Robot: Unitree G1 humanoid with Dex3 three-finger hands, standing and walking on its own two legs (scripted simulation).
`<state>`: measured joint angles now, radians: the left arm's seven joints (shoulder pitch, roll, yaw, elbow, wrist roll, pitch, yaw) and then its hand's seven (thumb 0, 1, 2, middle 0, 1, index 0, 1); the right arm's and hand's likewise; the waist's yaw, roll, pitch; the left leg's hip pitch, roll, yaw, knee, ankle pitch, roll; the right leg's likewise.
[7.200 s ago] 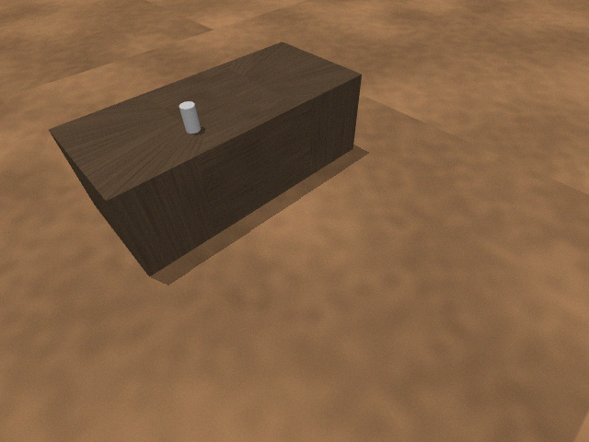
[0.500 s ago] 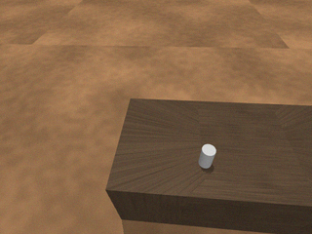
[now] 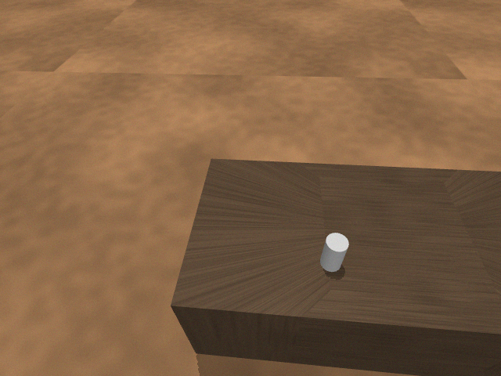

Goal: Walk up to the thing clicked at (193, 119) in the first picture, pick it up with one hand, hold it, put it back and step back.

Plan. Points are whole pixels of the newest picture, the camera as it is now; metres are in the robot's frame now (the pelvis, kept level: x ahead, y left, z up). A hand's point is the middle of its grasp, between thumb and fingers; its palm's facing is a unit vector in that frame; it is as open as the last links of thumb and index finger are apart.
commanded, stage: stand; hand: right
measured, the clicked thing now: (333, 252) +0.51 -0.20 -0.28
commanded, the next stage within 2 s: go down in 0.14 s
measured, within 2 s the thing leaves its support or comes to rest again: neither
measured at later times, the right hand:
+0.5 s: hand out of the picture +0.15 -0.24 -0.15, palm faces +0.06 +0.95 -0.31, open 11.6 cm
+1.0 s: hand out of the picture +0.16 -0.26 -0.14, palm faces +0.07 +0.94 -0.32, open 17.5 cm
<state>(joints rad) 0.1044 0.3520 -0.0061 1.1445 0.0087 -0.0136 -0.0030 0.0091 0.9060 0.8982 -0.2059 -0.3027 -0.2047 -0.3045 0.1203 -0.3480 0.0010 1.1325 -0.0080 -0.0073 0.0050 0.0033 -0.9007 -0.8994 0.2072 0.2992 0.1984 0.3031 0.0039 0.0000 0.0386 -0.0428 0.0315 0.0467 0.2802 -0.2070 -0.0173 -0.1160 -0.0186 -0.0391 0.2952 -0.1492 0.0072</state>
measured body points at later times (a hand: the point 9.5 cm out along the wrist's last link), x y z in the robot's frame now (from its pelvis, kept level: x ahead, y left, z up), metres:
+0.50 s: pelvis -0.02 +0.00 -0.02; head +0.04 +0.01 +0.43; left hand +0.15 +0.29 -0.12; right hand +0.15 -0.29 -0.13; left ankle -0.03 +0.13 -0.75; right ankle +0.01 -0.12 -0.75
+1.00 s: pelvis +0.01 +0.00 -0.04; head +0.05 +0.01 +0.41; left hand +0.16 +0.28 -0.12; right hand +0.16 -0.31 -0.12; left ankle -0.03 +0.13 -0.75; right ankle +0.01 -0.12 -0.75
